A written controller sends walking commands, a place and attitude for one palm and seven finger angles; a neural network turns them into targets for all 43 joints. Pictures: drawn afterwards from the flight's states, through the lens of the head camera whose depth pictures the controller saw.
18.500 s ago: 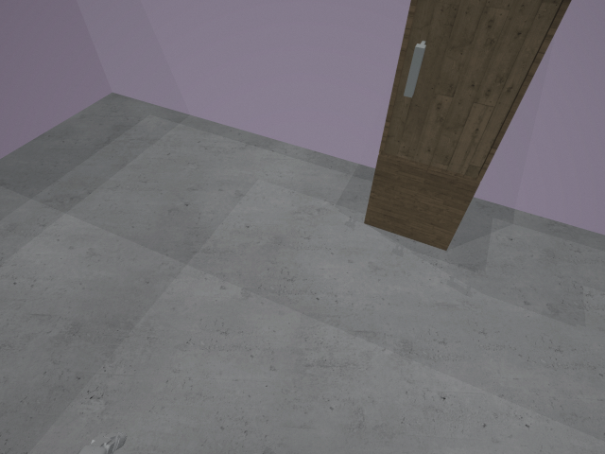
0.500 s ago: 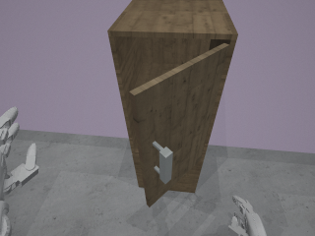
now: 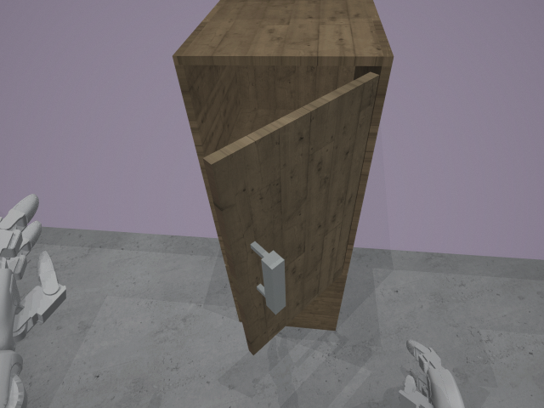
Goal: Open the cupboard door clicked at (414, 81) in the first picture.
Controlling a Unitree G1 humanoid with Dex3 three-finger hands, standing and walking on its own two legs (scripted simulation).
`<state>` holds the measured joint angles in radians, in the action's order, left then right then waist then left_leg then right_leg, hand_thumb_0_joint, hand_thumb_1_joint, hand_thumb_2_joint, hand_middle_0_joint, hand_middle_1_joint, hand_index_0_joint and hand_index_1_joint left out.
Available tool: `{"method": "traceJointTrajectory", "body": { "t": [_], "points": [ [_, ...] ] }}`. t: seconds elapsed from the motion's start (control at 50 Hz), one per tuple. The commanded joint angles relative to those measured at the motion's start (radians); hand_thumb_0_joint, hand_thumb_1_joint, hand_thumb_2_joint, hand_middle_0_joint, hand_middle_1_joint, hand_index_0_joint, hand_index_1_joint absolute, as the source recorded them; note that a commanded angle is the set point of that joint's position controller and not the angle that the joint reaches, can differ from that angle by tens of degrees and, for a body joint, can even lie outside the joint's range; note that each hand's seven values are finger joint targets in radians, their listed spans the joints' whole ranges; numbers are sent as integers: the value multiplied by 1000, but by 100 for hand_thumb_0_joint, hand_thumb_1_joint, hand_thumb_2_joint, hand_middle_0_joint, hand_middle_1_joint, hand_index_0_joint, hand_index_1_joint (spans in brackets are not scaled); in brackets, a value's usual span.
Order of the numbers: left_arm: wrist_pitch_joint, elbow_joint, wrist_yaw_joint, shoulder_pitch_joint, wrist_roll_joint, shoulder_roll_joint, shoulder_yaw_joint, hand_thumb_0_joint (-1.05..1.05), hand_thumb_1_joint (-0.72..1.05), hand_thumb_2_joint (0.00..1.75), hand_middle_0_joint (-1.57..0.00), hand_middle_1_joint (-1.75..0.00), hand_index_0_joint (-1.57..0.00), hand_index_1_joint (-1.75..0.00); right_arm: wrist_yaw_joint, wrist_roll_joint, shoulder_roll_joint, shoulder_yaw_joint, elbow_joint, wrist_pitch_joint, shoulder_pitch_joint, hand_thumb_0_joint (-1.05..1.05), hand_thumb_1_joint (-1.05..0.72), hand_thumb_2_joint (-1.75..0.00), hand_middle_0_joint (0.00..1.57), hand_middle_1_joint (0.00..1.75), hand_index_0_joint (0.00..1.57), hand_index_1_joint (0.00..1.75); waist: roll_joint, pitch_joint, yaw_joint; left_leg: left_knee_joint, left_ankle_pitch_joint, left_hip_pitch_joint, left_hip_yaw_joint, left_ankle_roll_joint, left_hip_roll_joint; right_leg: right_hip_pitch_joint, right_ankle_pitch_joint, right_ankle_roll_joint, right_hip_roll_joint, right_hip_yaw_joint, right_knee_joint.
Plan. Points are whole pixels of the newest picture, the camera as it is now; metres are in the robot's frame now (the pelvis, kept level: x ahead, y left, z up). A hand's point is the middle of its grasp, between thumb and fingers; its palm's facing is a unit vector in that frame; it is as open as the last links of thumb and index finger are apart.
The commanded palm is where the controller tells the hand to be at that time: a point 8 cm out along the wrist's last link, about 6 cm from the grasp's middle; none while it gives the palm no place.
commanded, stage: step back with the hand held close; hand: left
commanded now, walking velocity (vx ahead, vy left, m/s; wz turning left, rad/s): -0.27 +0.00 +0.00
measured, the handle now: (266, 277) +0.34 +0.06 -0.02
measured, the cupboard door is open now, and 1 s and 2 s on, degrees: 49 49 49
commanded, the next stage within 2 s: stop stepping back and stand still in 1.04 s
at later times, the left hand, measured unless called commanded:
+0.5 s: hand (7, 343) +0.13 +0.29 +0.15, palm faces +0.38 -0.78 -0.50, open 7.4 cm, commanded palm +0.07 +0.33 +0.17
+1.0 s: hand out of the picture +0.01 +0.33 +0.17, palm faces +0.53 -0.73 -0.43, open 7.4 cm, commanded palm -0.06 +0.35 +0.17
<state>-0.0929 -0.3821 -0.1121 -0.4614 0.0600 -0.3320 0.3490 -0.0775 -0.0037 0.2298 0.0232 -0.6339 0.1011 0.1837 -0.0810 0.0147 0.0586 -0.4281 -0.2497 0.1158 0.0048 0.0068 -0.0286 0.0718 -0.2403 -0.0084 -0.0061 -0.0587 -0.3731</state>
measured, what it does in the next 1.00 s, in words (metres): walks backwards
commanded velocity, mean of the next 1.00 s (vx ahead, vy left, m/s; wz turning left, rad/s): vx -0.31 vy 0.00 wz -0.05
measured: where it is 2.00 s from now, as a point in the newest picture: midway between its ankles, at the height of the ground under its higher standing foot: outside the picture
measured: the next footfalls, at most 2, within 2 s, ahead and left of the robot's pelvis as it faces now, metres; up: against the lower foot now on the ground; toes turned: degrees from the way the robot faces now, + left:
right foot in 1.22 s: -0.36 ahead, -0.09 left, +0.00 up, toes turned -3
left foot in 1.36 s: -0.15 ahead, +0.09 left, +0.00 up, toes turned -1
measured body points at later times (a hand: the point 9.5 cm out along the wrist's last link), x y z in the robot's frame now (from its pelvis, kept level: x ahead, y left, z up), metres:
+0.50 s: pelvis -0.07 +0.03 -0.01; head -0.05 +0.04 +0.44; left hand +0.11 +0.33 +0.18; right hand +0.11 -0.22 -0.08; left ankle -0.01 +0.12 -0.74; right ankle -0.02 -0.11 -0.74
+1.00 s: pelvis -0.17 +0.04 -0.02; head -0.15 +0.07 +0.43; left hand -0.02 +0.37 +0.19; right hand +0.02 -0.17 -0.09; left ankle -0.03 +0.13 -0.74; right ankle -0.20 -0.11 -0.66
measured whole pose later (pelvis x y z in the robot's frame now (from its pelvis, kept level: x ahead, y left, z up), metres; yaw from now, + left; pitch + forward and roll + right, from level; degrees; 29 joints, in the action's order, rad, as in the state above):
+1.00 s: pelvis -0.17 +0.04 -0.02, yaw +4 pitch -1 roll -5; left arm -0.22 -0.54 -0.17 -0.48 0.03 -0.44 0.48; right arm -0.05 -0.02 0.17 -0.01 -0.63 0.13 0.16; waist -0.03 0.06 0.01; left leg -0.54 -0.05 0.48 0.02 -0.07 -0.06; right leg 0.45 -0.46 0.03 -0.10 0.03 -1.14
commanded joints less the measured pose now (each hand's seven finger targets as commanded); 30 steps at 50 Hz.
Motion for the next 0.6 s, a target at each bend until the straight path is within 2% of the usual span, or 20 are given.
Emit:
{"method": "traceJointTrajectory", "body": {
  "t": [0.0, 0.04, 0.08, 0.14, 0.16, 0.18, 0.24, 0.26, 0.28, 0.32, 0.38, 0.4, 0.46, 0.48, 0.56, 0.58],
  "points": [
    [-89, -158, -11, 53, -10, -224, 152, 0, 90, 90, -20, -30, -20, -30, -9, 3, 109, -53, 176, 6, -126, 0, -90, -90, 20, 30, 20, 30, 122, -27, -42, -12, 191, 20, 8, -39, 10, 110, 333, 4, 84, 92, 105],
    [-93, -197, -10, 10, -10, -205, 131, 0, 90, 90, -20, -30, -20, -30, -6, 3, 117, -60, 189, -11, -122, 0, -90, -90, 20, 30, 20, 30, 65, -77, -46, -9, 243, 15, 15, -34, 2, 90, 366, 8, 83, 79, 75],
    [-99, -245, -16, -30, -8, -221, 148, 0, 90, 90, -20, -30, -20, -30, -8, 5, 118, -64, 202, -24, -127, 0, -90, -90, 20, 30, 20, 30, 39, -142, -44, -9, 341, 9, 14, -34, -7, 46, 441, 13, 78, 59, 30],
    [-95, -299, -26, -82, -4, -250, 180, 0, 90, 90, -20, -30, -20, -30, -8, 10, 114, -74, 226, -49, -120, 0, -90, -90, 20, 30, 20, 30, 77, -213, -46, -29, 415, 11, 19, -28, -17, 15, 525, 17, 74, 58, -14],
    [-98, -315, -30, -91, -3, -264, 197, 0, 90, 90, -20, -30, -20, -30, -9, 12, 111, -77, 233, -55, -121, 0, -90, -90, 20, 30, 20, 30, 93, -218, -47, -33, 417, 21, 20, -27, -19, 17, 532, 18, 74, 59, -22],
    [-98, -321, -35, -100, -2, -282, 215, 0, 90, 90, -20, -30, -20, -30, -13, 12, 109, -78, 232, -60, -124, 0, -90, -90, 20, 30, 20, 30, 83, -223, -46, -34, 422, 36, 12, -25, -18, 10, 532, 14, 78, 59, -30],
    [-102, -336, -43, -122, 1, -275, 216, 0, 90, 90, -20, -30, -20, -30, -15, 16, 108, -83, 243, -68, -116, 0, -90, -90, 20, 30, 20, 30, 71, -210, -50, -26, 382, 75, 3, -24, -29, 28, 473, 15, 73, 64, -42],
    [-104, -340, -46, -123, 1, -275, 217, 0, 90, 90, -20, -30, -20, -30, -16, 16, 112, -84, 244, -67, -113, 0, -90, -90, 20, 30, 20, 30, 56, -195, -51, -15, 370, 88, -4, -24, -32, 41, 435, 17, 64, 62, -44],
    [-106, -347, -48, -124, 0, -280, 222, 0, 90, 90, -20, -30, -20, -30, -18, 15, 118, -85, 244, -67, -119, 0, -90, -90, 20, 30, 20, 30, 8, -190, -48, -1, 361, 108, -15, -26, -36, 38, 393, 17, 58, 58, -50],
    [-113, -339, -51, -135, -2, -270, 217, 0, 90, 90, -20, -30, -20, -30, -18, 14, 115, -83, 245, -64, -116, 0, -90, -90, 20, 30, 20, 30, -8, -166, -48, 25, 295, 154, -25, -34, -51, 47, 311, 23, 41, 55, -63],
    [-122, -332, -52, -124, -9, -261, 213, 0, 90, 90, -20, -30, -20, -30, -18, 12, 126, -84, 246, -54, -115, 0, -90, -90, 20, 30, 20, 30, -29, -128, -48, 83, 117, 277, -58, -50, -69, 15, 194, 27, 21, 55, -91],
    [-126, -323, -52, -120, -12, -250, 205, 0, 90, 90, -20, -30, -20, -30, -16, 13, 125, -81, 249, -50, -109, 0, -90, -90, 20, 30, 20, 30, -17, -103, -50, 103, 27, 329, -66, -57, -78, 5, 158, 27, 17, 60, -108],
    [-143, -316, -54, -97, -29, -241, 209, 0, 90, 90, -20, -30, -20, -30, -14, 12, 137, -82, 252, -30, -100, 0, -90, -90, 20, 30, 20, 30, -30, -67, -53, 154, -269, 512, -98, -86, -101, -61, 65, 30, 4, 73, -162],
    [-149, -333, -54, -76, -37, -244, 212, 0, 90, 90, -20, -30, -20, -30, -15, 10, 145, -83, 256, -23, -104, 0, -90, -90, 20, 30, 20, 30, -66, -61, -51, 174, -334, 569, -117, -95, -109, -95, 46, 33, -6, 69, -188],
    [-168, -349, -54, -25, -61, -235, 218, 0, 90, 90, -20, -30, -20, -30, -12, 6, 144, -85, 253, 9, -88, 0, -90, -90, 20, 30, 20, 30, -91, -54, -51, 191, -485, 700, -155, -123, -149, -147, 11, 40, -40, 68, -302],
    [-174, -350, -55, -31, -63, -258, 239, 0, 90, 90, -20, -30, -20, -30, -13, 4, 143, -86, 250, 16, -88, 0, -90, -90, 20, 30, 20, 30, -88, -64, -49, 173, -487, 704, -159, -127, -145, -148, 14, 37, -41, 86, -299]
  ]
}}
